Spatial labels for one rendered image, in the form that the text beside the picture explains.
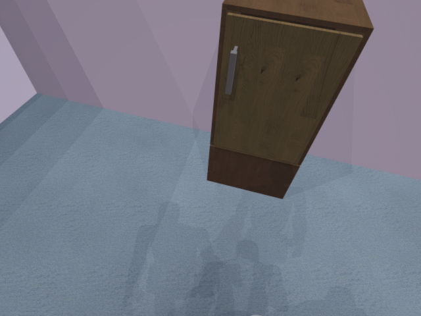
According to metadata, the cupboard door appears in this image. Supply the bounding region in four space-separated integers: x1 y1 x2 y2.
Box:
214 13 363 164

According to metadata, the handle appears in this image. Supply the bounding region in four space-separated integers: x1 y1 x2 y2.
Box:
225 46 238 95

